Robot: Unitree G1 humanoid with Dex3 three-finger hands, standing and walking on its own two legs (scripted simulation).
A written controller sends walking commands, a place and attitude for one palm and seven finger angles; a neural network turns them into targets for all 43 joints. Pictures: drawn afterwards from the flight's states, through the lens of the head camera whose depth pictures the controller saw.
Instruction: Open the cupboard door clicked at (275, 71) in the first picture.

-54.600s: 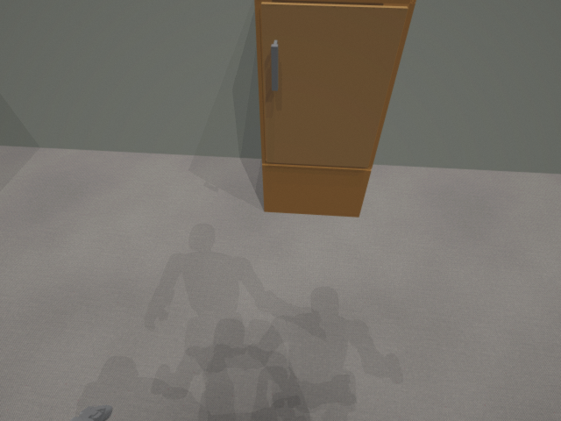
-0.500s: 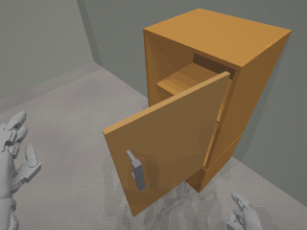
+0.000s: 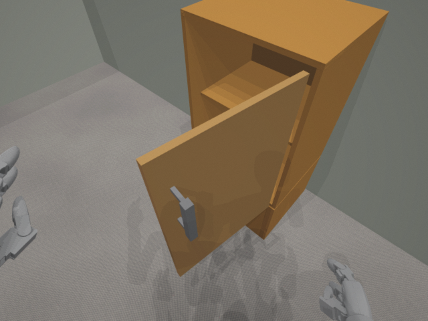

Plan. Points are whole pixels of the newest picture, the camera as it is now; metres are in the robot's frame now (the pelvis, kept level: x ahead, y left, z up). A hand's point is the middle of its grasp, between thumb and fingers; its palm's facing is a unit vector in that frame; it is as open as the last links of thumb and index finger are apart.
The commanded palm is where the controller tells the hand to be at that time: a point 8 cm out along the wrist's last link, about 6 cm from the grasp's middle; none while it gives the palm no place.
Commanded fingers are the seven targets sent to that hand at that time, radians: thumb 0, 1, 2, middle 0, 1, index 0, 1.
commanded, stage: step back with the hand held close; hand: left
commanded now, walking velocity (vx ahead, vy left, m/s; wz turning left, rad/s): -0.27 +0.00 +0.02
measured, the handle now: (183, 214) +0.32 +0.09 -0.01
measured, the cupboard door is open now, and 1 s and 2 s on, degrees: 81 81 81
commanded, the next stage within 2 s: stop stepping back and stand still in 1.02 s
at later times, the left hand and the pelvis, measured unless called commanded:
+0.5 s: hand out of the picture +0.12 +0.28 +0.16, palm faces +0.49 -0.71 -0.51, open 7.4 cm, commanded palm +0.05 +0.32 +0.18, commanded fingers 0.00 0.90 0.90 -0.20 -0.30 -0.20 -0.30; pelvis -0.07 +0.01 -0.02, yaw +4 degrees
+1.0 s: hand out of the picture +0.04 +0.28 +0.17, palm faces +0.53 -0.71 -0.46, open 7.4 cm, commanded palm -0.01 +0.30 +0.18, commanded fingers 0.00 0.90 0.90 -0.20 -0.30 -0.20 -0.30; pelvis -0.14 -0.01 -0.02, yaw +3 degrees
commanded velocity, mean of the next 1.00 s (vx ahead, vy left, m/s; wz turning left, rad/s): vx -0.35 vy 0.00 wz -0.06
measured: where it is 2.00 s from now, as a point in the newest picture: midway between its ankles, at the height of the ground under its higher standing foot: outside the picture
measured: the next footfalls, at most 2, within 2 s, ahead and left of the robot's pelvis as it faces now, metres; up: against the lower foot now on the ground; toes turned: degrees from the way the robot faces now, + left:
right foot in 1.02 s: -0.18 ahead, -0.13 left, +0.00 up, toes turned +3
left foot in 1.22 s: -0.11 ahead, +0.07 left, +0.00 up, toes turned +2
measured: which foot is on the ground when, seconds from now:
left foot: down 0.00-1.00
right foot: down 0.00-0.78, up 0.80-1.00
